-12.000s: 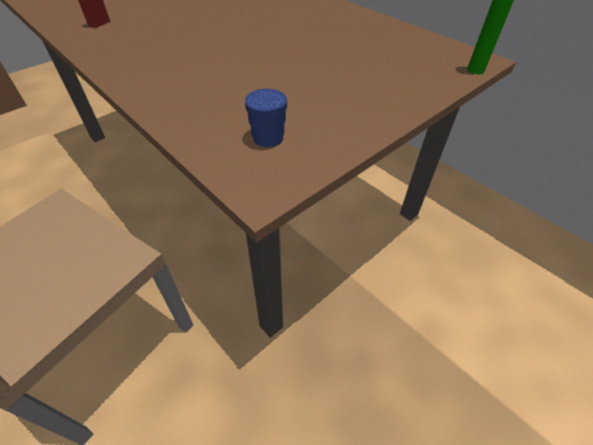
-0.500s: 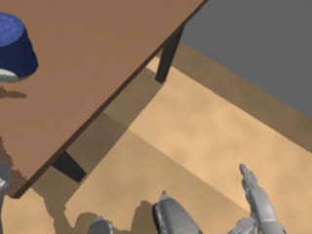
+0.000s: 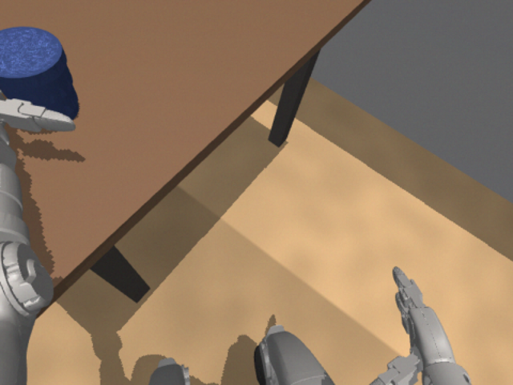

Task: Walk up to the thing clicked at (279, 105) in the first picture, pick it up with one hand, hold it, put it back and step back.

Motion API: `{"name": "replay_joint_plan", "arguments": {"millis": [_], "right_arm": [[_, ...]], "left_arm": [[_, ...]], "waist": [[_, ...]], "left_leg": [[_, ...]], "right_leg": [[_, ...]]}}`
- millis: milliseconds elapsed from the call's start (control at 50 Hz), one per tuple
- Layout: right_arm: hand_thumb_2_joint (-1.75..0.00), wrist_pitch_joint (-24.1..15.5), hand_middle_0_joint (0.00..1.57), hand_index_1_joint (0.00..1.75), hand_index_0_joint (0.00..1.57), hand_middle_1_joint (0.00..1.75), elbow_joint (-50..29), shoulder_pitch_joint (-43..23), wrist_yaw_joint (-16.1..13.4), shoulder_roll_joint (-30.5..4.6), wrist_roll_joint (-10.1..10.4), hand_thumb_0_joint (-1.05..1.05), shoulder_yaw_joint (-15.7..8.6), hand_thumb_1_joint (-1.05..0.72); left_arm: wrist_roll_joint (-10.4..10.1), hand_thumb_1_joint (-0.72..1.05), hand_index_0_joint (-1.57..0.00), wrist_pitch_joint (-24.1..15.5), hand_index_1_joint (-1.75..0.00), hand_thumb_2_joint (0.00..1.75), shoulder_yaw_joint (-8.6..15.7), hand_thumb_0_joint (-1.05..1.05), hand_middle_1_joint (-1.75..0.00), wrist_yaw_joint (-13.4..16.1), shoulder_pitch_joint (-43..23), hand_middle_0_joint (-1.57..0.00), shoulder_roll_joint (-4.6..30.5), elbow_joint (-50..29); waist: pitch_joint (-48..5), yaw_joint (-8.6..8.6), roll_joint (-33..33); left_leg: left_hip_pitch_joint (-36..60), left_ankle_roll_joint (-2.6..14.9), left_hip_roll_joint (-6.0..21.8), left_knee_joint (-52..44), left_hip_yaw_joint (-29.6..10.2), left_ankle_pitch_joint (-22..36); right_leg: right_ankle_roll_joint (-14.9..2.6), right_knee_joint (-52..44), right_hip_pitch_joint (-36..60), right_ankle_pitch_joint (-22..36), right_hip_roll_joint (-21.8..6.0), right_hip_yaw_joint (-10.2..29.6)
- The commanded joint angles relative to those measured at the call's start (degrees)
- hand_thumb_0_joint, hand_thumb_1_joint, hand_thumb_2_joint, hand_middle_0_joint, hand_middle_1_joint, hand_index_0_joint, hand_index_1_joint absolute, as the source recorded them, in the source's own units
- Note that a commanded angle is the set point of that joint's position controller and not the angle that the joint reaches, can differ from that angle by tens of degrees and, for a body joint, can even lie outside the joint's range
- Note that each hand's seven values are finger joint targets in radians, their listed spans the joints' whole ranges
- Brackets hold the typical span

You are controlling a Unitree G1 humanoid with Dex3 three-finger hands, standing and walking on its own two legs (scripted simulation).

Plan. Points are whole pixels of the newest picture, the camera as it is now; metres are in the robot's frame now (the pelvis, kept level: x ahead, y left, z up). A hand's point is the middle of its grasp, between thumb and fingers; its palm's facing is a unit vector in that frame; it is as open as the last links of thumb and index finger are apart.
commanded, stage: close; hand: left
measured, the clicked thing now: (38, 83) +0.56 +0.22 +0.08
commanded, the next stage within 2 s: settle in 1.00 s
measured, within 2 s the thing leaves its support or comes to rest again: leaves its support in 1.26 s
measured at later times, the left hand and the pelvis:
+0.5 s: hand (29, 86) +0.55 +0.23 +0.09, palm faces +0.19 -0.98 +0.01, open 16.0 cm; pelvis -0.01 +0.00 -0.01, yaw +0 degrees
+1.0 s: hand (31, 91) +0.55 +0.23 +0.08, palm faces +0.19 -0.98 +0.00, open 11.4 cm; pelvis -0.01 +0.01 -0.01, yaw -1 degrees
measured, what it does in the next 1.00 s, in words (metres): stands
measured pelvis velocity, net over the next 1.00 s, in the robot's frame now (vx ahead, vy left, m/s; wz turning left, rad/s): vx -0.01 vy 0.01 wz -0.02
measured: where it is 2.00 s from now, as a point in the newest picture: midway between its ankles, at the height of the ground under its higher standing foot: outside the picture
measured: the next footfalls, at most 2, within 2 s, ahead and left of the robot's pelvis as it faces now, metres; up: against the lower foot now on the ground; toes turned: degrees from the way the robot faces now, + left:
none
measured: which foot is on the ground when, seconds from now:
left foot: down 0.00-1.00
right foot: down 0.00-1.00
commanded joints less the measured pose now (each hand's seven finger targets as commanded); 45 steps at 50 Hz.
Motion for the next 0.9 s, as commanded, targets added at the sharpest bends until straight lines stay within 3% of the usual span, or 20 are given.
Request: {"name": "replay_joint_plan", "arguments": {"millis": [0,80,100,160,200,240,260,280,320,360,380,480,500,560,600,680,740,760,820,880], "right_arm": [[-0.05,-1.7,0.05,0.05,0.05,0.05,-10.2,0.7,0.1,-8.5,-0.2,0.0,-5.6,0.55],[-0.05,-0.9,0.05,0.05,0.05,0.05,-11.4,0.6,0.3,-8.0,0.0,0.0,-6.1,0.54],[-0.04,-1.1,0.05,0.05,0.05,0.05,-12.4,0.1,0.3,-7.6,0.1,0.0,-5.7,0.54],[-0.04,-1.2,0.05,0.05,0.05,0.05,-14.7,-0.6,0.0,-8.0,0.5,0.0,-5.6,0.54],[-0.04,-1.1,0.05,0.05,0.05,0.05,-13.7,1.2,-0.2,-7.9,0.4,0.0,-5.9,0.54],[-0.04,-1.0,0.05,0.05,0.05,0.05,-13.6,3.7,-0.4,-10.6,0.2,0.0,-8.3,0.54],[-0.04,-1.0,0.05,0.05,0.05,0.05,-13.7,3.9,0.1,-9.2,0.2,0.0,-6.9,0.54],[-0.04,-1.0,0.05,0.05,0.05,0.05,-13.1,4.9,0.2,-9.4,0.0,0.0,-6.7,0.54],[-0.04,-0.9,0.05,0.05,0.05,0.05,-12.1,5.5,0.6,-8.3,-0.2,0.0,-5.8,0.54],[-0.04,-0.9,0.05,0.05,0.05,0.05,-15.0,4.5,0.8,-9.4,-0.3,0.0,-6.7,0.54],[-0.04,-0.9,0.05,0.05,0.05,0.05,-14.4,4.4,0.9,-8.7,-0.3,0.0,-6.1,0.54],[-0.05,-0.9,0.05,0.05,0.05,0.05,-15.6,0.5,0.5,-9.0,-0.6,0.0,-5.9,0.53],[-0.05,-0.7,0.05,0.05,0.05,0.05,-15.2,0.7,0.4,-9.9,-0.6,0.0,-6.8,0.52],[-0.05,-0.6,0.05,0.05,0.05,0.05,-15.8,0.3,0.4,-9.1,-0.9,0.0,-5.5,0.53],[-0.05,-0.5,0.05,0.05,0.05,0.05,-16.6,0.3,0.3,-9.3,-0.7,0.0,-5.4,0.53],[-0.05,-0.3,0.05,0.05,0.05,0.05,-15.5,2.4,0.4,-8.7,-0.7,0.0,-5.2,0.53],[-0.04,-0.4,0.05,0.05,0.05,0.05,-17.2,3.8,0.3,-10.3,-0.5,0.0,-6.6,0.53],[-0.04,-0.3,0.05,0.05,0.05,0.05,-17.1,4.0,0.5,-9.1,-0.4,0.0,-5.3,0.53],[-0.05,-0.5,0.05,0.05,0.05,0.05,-15.4,3.7,0.1,-9.7,-0.2,0.0,-6.7,0.52],[-0.04,-0.9,0.05,0.05,0.05,0.05,-15.7,1.7,-0.1,-9.5,-0.1,0.0,-6.3,0.53]], "left_arm": [[0.9,-0.61,-0.09,-3.3,-0.03,0.04,1.3,0.0,-0.02,1.9,-23.0,-0.1,15.4,-10.6],[0.5,-0.61,-0.1,-3.2,-0.02,0.01,0.3,0.0,-0.02,1.7,-20.6,-0.1,11.4,-9.3],[0.3,-0.61,-0.18,-3.4,-0.08,0.0,-0.3,0.0,-0.09,1.3,-21.5,-0.18,10.4,-9.6],[0.3,-0.61,-0.34,-4.1,-0.2,0.06,0.3,0.0,-0.21,1.1,-24.5,-0.33,12.9,-10.8],[0.1,-0.61,-0.38,-4.5,-0.22,0.07,-0.6,0.0,-0.24,1.3,-25.1,-0.36,11.2,-10.2],[0.5,-0.61,-0.39,-5.0,-0.23,0.08,2.1,0.0,-0.25,1.9,-26.4,-0.37,15.8,-12.4],[0.8,-0.61,-0.4,-4.6,-0.24,0.08,-0.4,0.0,-0.25,1.8,-25.2,-0.39,11.7,-8.3],[1.1,-0.61,-0.41,-4.6,-0.25,0.1,-1.3,0.0,-0.26,1.7,-24.3,-0.39,10.5,-6.5],[1.8,-0.59,-0.4,-5.2,-0.24,0.1,-1.4,0.0,-0.25,2.0,-26.0,-0.38,11.8,-7.9],[2.0,-0.58,-0.43,-5.8,-0.26,0.12,0.1,0.0,-0.27,2.0,-29.3,-0.41,15.9,-11.0],[1.7,-0.57,-0.43,-5.7,-0.27,0.13,-0.4,0.0,-0.28,1.7,-30.2,-0.42,15.2,-11.7],[2.1,-0.5,-0.52,-5.2,-0.38,0.24,0.8,0.0,-0.38,2.1,-32.9,-0.52,18.7,-11.4],[2.6,-0.46,-0.55,-5.0,-0.41,0.26,1.1,0.0,-0.41,2.3,-32.1,-0.55,19.5,-9.6],[3.1,-0.46,-0.59,-4.7,-0.43,0.27,0.5,0.0,-0.44,1.9,-30.4,-0.58,17.5,-5.8],[3.1,-0.43,-0.62,-4.9,-0.47,0.31,1.2,0.0,-0.48,1.7,-30.0,-0.61,19.0,-5.3],[2.9,-0.38,-0.7,-4.8,-0.55,0.37,0.5,0.0,-0.56,1.3,-29.0,-0.69,17.3,-3.4],[2.3,-0.31,-0.77,-4.9,-0.62,0.44,1.5,0.0,-0.64,1.0,-28.2,-0.75,19.4,-7.2],[2.3,-0.29,-0.8,-4.9,-0.65,0.46,0.7,0.0,-0.66,0.6,-28.8,-0.78,18.5,-8.8],[1.5,-0.21,-0.9,-4.3,-0.75,0.55,-0.4,0.0,-0.77,0.8,-26.8,-0.88,14.6,-7.7],[1.1,-0.12,-0.98,-4.6,-0.83,0.63,0.0,0.0,-0.85,1.6,-26.8,-0.96,15.3,-10.9]], "waist": [[-31.5,1.12,12.8],[-32.0,1.16,8.8],[-31.9,0.44,7.9],[-31.1,-0.19,5.6],[-30.3,-1.04,6.2],[-32.1,-1.22,9.5],[-30.0,-2.03,9.2],[-27.1,-2.67,9.4],[-26.9,-2.28,11.1],[-32.7,-2.27,13.1],[-34.0,-2.2,14.6],[-35.0,-1.42,17.4],[-33.2,-1.58,16.2],[-33.3,-2.73,15.5],[-33.6,-2.73,14.4],[-30.6,-3.03,12.6],[-35.0,-2.93,14.4],[-35.4,-2.11,14.6],[-31.5,-2.54,13.1],[-32.6,-1.21,14.2]], "left_leg": [[14.6,1.81,-1.7,-6.2,2.5,27.1],[12.4,2.25,-1.8,-6.9,3.0,25.0],[12.0,2.48,-1.7,-6.8,3.1,24.8],[10.0,2.85,-2.0,-7.3,3.3,21.3],[10.3,3.07,-2.2,-7.0,3.7,19.9],[13.7,2.38,-1.9,-6.6,3.3,24.8],[15.2,2.18,-1.7,-6.4,2.8,25.7],[15.2,1.91,-1.3,-6.1,2.4,25.9],[15.3,1.48,-1.3,-5.7,2.1,27.1],[16.0,1.53,-1.5,-5.0,2.3,28.2],[16.4,1.34,-1.5,-4.7,2.3,29.5],[15.7,1.22,-1.5,-4.8,2.4,26.7],[14.7,1.24,-1.3,-5.0,2.2,25.6],[13.5,1.32,-1.0,-4.2,2.0,26.8],[12.6,1.6,-1.1,-4.0,2.2,26.1],[9.3,1.96,-1.4,-4.6,2.6,20.2],[11.8,1.64,-1.3,-4.4,2.3,23.3],[12.4,1.6,-1.5,-4.7,2.5,23.8],[12.5,1.62,-1.2,-4.7,2.2,22.6],[12.3,1.62,-1.4,-4.9,2.3,21.8]], "right_leg": [[-3.09,-3.2,20.4,21.1,0.8,-0.8],[-2.77,-3.3,23.7,21.7,0.9,-0.6],[-2.66,-3.3,23.3,22.0,1.0,-0.5],[-2.22,-3.8,24.3,20.8,1.0,0.0],[-1.96,-4.2,23.3,20.1,0.7,0.8],[-2.51,-3.2,21.2,22.3,0.9,0.0],[-2.64,-3.1,18.2,21.2,1.2,-0.5],[-2.81,-3.0,15.0,19.9,1.5,-0.9],[-2.96,-2.4,13.9,19.8,1.5,-1.2],[-2.99,-1.8,17.1,22.0,1.1,-0.8],[-3.04,-1.3,17.9,23.2,1.0,-0.7],[-3.21,-1.4,17.7,20.0,1.1,-0.6],[-3.23,-1.5,16.9,19.1,1.3,-0.7],[-3.24,-1.0,16.2,20.3,1.5,-0.9],[-3.11,-0.9,16.6,20.0,1.5,-0.8],[-2.84,-1.5,15.9,15.9,1.7,-0.9],[-3.01,-0.9,17.0,18.1,1.7,-1.1],[-3.02,-1.0,17.8,18.6,1.7,-1.1],[-3.01,-1.3,14.5,16.6,1.9,-1.4],[-3.05,-1.3,15.6,15.7,1.7,-1.4]]}}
